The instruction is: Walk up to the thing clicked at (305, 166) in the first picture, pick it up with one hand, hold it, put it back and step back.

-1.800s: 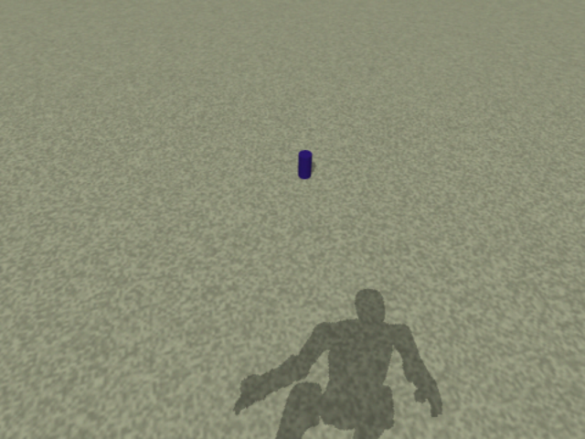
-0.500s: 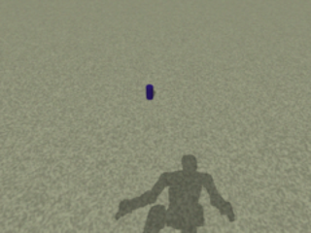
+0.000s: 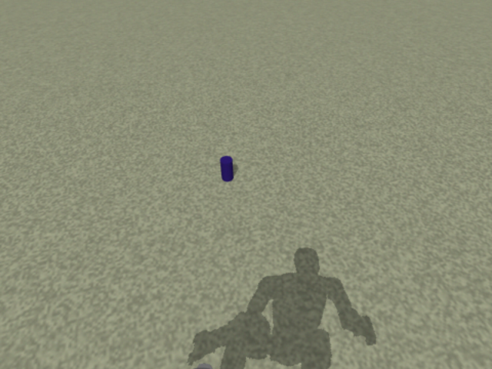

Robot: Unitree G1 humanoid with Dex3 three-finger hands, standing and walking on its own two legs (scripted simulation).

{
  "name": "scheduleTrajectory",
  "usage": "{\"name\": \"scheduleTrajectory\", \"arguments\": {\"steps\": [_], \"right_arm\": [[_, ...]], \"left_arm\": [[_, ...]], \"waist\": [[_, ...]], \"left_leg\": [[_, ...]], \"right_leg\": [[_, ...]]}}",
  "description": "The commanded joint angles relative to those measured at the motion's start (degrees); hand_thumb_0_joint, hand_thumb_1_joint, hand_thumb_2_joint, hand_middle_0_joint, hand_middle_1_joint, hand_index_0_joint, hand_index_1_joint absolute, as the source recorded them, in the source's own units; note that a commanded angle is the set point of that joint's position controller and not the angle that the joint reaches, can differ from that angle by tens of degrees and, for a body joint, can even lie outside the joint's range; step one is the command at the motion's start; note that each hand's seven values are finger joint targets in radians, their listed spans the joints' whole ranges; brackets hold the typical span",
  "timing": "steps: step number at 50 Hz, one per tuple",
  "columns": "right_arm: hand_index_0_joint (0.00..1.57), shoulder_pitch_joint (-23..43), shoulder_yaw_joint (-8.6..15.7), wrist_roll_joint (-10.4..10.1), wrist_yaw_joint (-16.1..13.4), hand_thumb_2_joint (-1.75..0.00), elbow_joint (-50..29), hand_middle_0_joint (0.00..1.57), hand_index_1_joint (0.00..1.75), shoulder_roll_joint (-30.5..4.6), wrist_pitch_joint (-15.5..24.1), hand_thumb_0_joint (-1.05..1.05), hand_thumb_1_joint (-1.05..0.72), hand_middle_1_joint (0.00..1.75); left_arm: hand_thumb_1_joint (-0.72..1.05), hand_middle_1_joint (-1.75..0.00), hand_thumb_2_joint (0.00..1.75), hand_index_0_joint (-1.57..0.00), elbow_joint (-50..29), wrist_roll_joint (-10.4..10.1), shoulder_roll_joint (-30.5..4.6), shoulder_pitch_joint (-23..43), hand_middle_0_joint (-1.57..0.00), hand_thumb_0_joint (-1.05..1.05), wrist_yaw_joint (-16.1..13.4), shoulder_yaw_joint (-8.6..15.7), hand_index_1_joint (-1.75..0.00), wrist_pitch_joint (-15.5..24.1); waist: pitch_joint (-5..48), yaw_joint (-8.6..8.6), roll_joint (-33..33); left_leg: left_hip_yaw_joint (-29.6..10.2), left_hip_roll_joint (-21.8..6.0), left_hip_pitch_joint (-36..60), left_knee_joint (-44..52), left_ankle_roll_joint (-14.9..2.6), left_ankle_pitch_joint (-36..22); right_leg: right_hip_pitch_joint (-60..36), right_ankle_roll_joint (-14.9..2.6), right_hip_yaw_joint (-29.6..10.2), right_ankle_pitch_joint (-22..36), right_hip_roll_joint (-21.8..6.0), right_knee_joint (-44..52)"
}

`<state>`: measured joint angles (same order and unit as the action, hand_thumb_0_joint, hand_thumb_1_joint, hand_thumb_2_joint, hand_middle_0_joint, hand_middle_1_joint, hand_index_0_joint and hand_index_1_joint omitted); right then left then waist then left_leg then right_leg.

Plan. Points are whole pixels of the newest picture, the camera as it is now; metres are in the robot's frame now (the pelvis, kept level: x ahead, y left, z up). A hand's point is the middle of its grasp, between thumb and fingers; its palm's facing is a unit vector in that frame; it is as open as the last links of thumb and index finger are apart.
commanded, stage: walk up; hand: left
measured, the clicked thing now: (226, 169) +1.35 +0.23 -0.71
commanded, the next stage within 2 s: none
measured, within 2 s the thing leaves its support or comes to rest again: neither
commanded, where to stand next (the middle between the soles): +1.00 +0.04 m, yaw -3 degrees
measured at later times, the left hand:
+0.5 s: hand (137, 259) +0.40 +0.29 -0.13, palm faces -0.12 -0.91 -0.39, open 7.4 cm
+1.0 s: hand (147, 223) +0.51 +0.31 -0.15, palm faces -0.01 -0.92 -0.38, open 7.4 cm
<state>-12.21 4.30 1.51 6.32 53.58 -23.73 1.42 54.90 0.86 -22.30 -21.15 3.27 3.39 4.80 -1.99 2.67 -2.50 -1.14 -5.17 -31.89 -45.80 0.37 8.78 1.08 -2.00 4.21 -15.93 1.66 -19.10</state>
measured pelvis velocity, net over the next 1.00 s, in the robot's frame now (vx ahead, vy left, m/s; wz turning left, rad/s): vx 0.50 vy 0.02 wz -0.01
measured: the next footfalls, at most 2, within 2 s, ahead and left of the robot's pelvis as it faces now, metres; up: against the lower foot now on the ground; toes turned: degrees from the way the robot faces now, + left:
left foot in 0.12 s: +0.25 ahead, +0.16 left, +0.00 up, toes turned +5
right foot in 0.54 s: +0.47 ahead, -0.12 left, +0.00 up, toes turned -7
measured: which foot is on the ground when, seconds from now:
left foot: up 0.00-0.10, down 0.12-0.58, up 0.60-1.00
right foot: down 0.00-0.16, up 0.18-0.52, down 0.54-1.00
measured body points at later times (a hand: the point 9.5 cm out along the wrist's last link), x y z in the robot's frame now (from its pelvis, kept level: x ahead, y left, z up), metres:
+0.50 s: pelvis +0.27 +0.02 -0.01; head +0.29 +0.01 +0.43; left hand +0.40 +0.34 -0.10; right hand +0.30 -0.31 -0.13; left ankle +0.21 +0.15 -0.74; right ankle +0.42 -0.12 -0.72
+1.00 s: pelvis +0.50 +0.02 -0.01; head +0.51 +0.03 +0.44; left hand +0.52 +0.36 -0.12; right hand +0.58 -0.31 -0.12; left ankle +0.62 +0.15 -0.74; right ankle +0.43 -0.12 -0.74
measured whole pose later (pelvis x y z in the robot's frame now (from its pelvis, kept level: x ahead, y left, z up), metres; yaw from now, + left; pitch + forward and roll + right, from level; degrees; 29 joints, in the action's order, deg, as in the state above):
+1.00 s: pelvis +0.50 +0.02 -0.01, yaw -1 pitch -2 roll -2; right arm -15.3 4.5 1.4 5.7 51.1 -25.1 1.9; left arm 50.3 0.8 -25.0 -22.1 2.8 3.4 4.9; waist -2.7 2.7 -1.8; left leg 1.7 -5.5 -24.9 -34.0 -1.0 9.5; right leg 5.3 1.1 5.5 -21.5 -2.1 -28.6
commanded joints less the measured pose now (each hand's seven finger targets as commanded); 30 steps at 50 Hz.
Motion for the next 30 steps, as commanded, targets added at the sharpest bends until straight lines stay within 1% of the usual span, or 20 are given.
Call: {"name": "scheduleTrajectory", "arguments": {"steps": [1,3,4,6,7,8,9,10,11,12,13,15,17,20,23,25,27,28,29,30], "right_arm": [[0.2,10.1,2.8,0.2,0.0,-0.9,-7.7,0.2,0.3,-9.7,2.2,0.0,-0.9,0.3],[0.2,11.0,3.0,0.2,-0.4,-0.9,-7.8,0.2,0.3,-8.9,2.5,0.0,-0.9,0.3],[0.2,8.4,3.3,0.1,-0.7,-0.9,-7.5,0.2,0.3,-9.1,2.6,0.0,-0.9,0.3],[0.2,0.1,4.4,0.8,-1.7,-0.9,-4.9,0.2,0.3,-11.1,3.2,0.0,-0.9,0.3],[0.2,-9.9,5.7,1.8,-2.3,-0.9,-2.9,0.2,0.3,-14.3,3.4,0.0,-0.9,0.3],[0.2,-15.0,7.1,2.6,-3.2,-0.9,-3.2,0.2,0.3,-18.9,3.6,0.0,-0.9,0.3],[0.2,-14.7,7.4,0.6,-3.4,-0.9,-4.3,0.2,0.3,-20.6,3.8,0.0,-0.9,0.3],[0.2,-12.7,7.8,-0.8,-3.6,-0.9,-4.4,0.2,0.3,-20.0,3.5,0.0,-0.9,0.3],[0.2,-10.0,6.5,-1.2,-4.0,-0.9,-5.5,0.2,0.3,-17.6,3.4,0.0,-0.9,0.3],[0.2,-7.0,5.0,-1.3,-4.4,-0.9,-6.6,0.2,0.3,-15.6,3.6,0.0,-0.9,0.3],[0.2,-6.0,4.2,-1.5,-4.5,-0.9,-7.0,0.2,0.3,-14.1,3.8,0.0,-0.9,0.3],[0.2,-4.7,3.6,-1.8,-4.5,-0.9,-7.2,0.2,0.3,-13.2,4.4,0.0,-0.9,0.3],[0.2,-2.4,3.2,-1.6,-4.4,-0.9,-8.6,0.2,0.3,-13.2,4.6,0.0,-0.9,0.3],[0.2,-1.4,3.5,-1.1,-4.0,-0.9,-9.7,0.2,0.3,-15.0,5.0,0.0,-0.9,0.3],[0.2,-1.2,3.4,-1.4,-3.7,-0.9,-9.9,0.2,0.3,-15.1,4.8,0.0,-0.9,0.3],[0.2,-0.1,3.1,-1.7,-3.8,-0.9,-10.2,0.2,0.3,-14.8,4.4,0.0,-0.9,0.3],[0.2,-2.4,1.8,-1.3,-3.7,-0.9,-10.2,0.2,0.3,-11.8,4.2,0.0,-0.9,0.3],[0.2,-6.4,0.9,-1.4,-3.6,-0.9,-10.2,0.2,0.3,-8.6,4.1,0.0,-0.9,0.3],[0.2,-9.0,0.3,-1.6,-3.6,-0.9,-10.4,0.2,0.3,-7.9,3.5,0.0,-0.9,0.3],[0.2,-7.6,1.9,-1.3,-4.2,-0.9,-9.2,0.2,0.3,-13.8,2.9,0.0,-0.9,0.3]], "left_arm": [[0.9,-0.3,0.9,-0.2,-5.7,-0.3,-17.4,2.6,-0.2,0.0,-1.1,4.7,-0.3,2.1],[0.9,-0.3,0.9,-0.2,-5.4,-0.4,-17.2,0.5,-0.2,0.0,-1.1,4.2,-0.3,1.5],[0.9,-0.3,0.9,-0.2,-6.1,-0.3,-17.7,2.1,-0.2,0.0,-1.2,4.2,-0.3,1.4],[0.9,-0.3,0.9,-0.2,-6.5,-0.8,-16.0,0.4,-0.2,0.0,-1.6,3.2,-0.3,0.9],[0.9,-0.3,0.9,-0.2,-7.3,-1.0,-13.2,-1.3,-0.2,0.0,-1.8,2.2,-0.3,0.6],[0.9,-0.3,0.9,-0.2,-8.3,-1.8,-8.4,-3.0,-0.2,0.0,-2.0,0.8,-0.3,0.6],[0.9,-0.3,0.9,-0.2,-7.9,-2.2,-13.2,-2.6,-0.2,0.0,-2.6,2.0,-0.3,0.4],[0.9,-0.3,0.9,-0.2,-7.4,-1.5,-16.0,1.4,-0.2,0.0,-3.1,1.8,-0.3,0.5],[0.9,-0.3,0.9,-0.2,-7.9,-1.7,-16.4,4.4,-0.2,0.0,-2.9,1.4,-0.3,1.1],[0.9,-0.3,0.9,-0.2,-7.5,-2.1,-15.0,3.4,-0.2,0.0,-2.5,1.3,-0.3,1.2],[0.9,-0.3,0.9,-0.2,-6.9,-2.3,-13.9,2.5,-0.2,0.0,-2.0,1.5,-0.3,1.1],[0.9,-0.3,0.9,-0.2,-6.4,-2.3,-12.6,0.9,-0.2,0.0,-1.2,1.6,-0.3,0.2],[0.9,-0.3,0.9,-0.2,-6.9,-2.1,-11.5,1.4,-0.2,0.0,-0.2,1.4,-0.3,-0.2],[0.9,-0.3,0.9,-0.2,-9.1,-1.1,-11.4,6.8,-0.2,0.0,0.9,1.8,-0.3,0.0],[0.9,-0.3,0.9,-0.2,-7.9,-0.7,-11.5,6.5,-0.2,0.0,1.2,2.8,-0.3,0.2],[0.9,-0.3,0.9,-0.2,-6.0,-0.6,-12.5,2.8,-0.2,0.0,1.0,3.7,-0.3,0.2],[0.9,-0.3,0.9,-0.2,-4.3,-0.3,-15.6,-4.1,-0.2,0.0,0.2,5.4,-0.3,0.5],[0.9,-0.3,0.9,-0.2,-3.7,0.1,-19.7,-9.6,-0.2,0.0,-0.7,6.9,-0.3,0.8],[0.9,-0.3,0.9,-0.2,-6.0,-0.3,-22.9,-8.5,-0.2,0.0,-1.1,6.8,-0.3,1.4],[0.9,-0.3,0.9,-0.2,-6.9,-1.2,-23.6,-3.5,-0.2,0.0,-1.1,6.5,-0.3,1.3]], "waist": [[-5.1,1.16,5.8],[-2.7,2.03,6.3],[-1.5,0.12,7.4],[3.6,-3.47,0.7],[9.6,-7.81,-5.3],[13.9,-9.26,-17.1],[15.3,-9.62,-12.8],[11.9,-9.53,-8.4],[7.7,-9.02,-3.8],[5.3,-6.83,-1.6],[3.5,-5.92,-2.2],[1.2,-3.78,-3.3],[-1.4,-2.8,-5.4],[-3.8,-3.38,-6.4],[-1.2,-2.4,-6.1],[0.4,0.4,-2.4],[5.4,4.44,6.8],[8.4,6.43,18.6],[6.4,3.86,20.5],[4.5,3.16,16.3]], "left_leg": [[2.2,-1.5,3.2,12.2,-0.49,-3.2],[4.8,0.5,7.5,13.9,-1.19,-2.1],[4.6,0.3,11.1,14.6,-1.94,-1.5],[6.9,4.0,25.5,18.1,-3.53,0.4],[1.5,0.8,38.6,18.5,-7.26,6.8],[-20.8,-13.4,49.9,20.8,-11.62,14.2],[-38.9,-20.4,53.7,28.1,-17.79,14.5],[-36.3,-21.6,49.3,28.1,-19.33,12.4],[-26.6,-18.6,43.0,27.7,-17.79,1.3],[-16.5,-15.2,37.8,26.9,-14.31,-8.8],[-10.3,-12.9,34.0,26.7,-12.7,-14.5],[-4.6,-11.2,26.0,27.9,-12.47,-16.3],[-0.3,-9.9,23.9,29.3,-12.76,-14.2],[1.1,-10.8,21.7,30.6,-13.64,-10.4],[1.8,-9.2,17.8,26.9,-11.29,-2.5],[1.9,-8.4,12.6,22.2,-9.84,4.0],[6.1,-3.3,8.9,4.0,-7.34,-3.2],[8.3,2.9,2.1,-13.0,-5.23,5.6],[4.3,6.8,-4.8,-21.4,-3.1,20.7],[0.6,4.1,-5.6,-26.7,-2.66,21.4]], "right_leg": [[5.0,-7.24,-7.3,0.6,-13.6,8.1],[3.6,-7.86,-6.8,9.5,-14.4,4.2],[4.2,-7.9,-7.6,12.8,-15.8,1.8],[7.7,-6.07,-2.8,22.4,-11.5,-14.7],[15.7,-3.84,-0.5,20.0,-8.1,-29.7],[30.9,-1.03,-1.2,-4.0,-1.2,-45.1],[38.8,-1.33,-5.5,-15.5,3.0,-50.4],[40.8,-2.11,-10.3,-14.0,-2.1,-52.8],[39.6,-1.61,-11.9,-10.4,-2.9,-54.4],[36.3,-1.33,-13.1,-6.9,-4.1,-51.0],[34.2,-1.08,-11.8,-5.1,-4.9,-48.3],[29.3,0.21,-10.0,-3.1,-5.8,-44.7],[29.2,1.47,-6.9,-0.5,-7.0,-36.0],[27.2,1.78,-4.1,4.0,-8.9,-22.5],[17.2,0.29,-1.4,10.1,-6.5,-17.5],[7.8,-0.11,0.0,12.6,-5.1,-16.6],[-4.9,-2.09,-0.4,5.1,-3.4,-14.7],[-10.2,-4.46,-14.9,-9.3,-11.8,-7.1],[-8.5,-8.5,-40.0,-15.9,-25.1,4.0],[-4.7,-12.83,-47.2,-20.3,-27.9,7.0]]}}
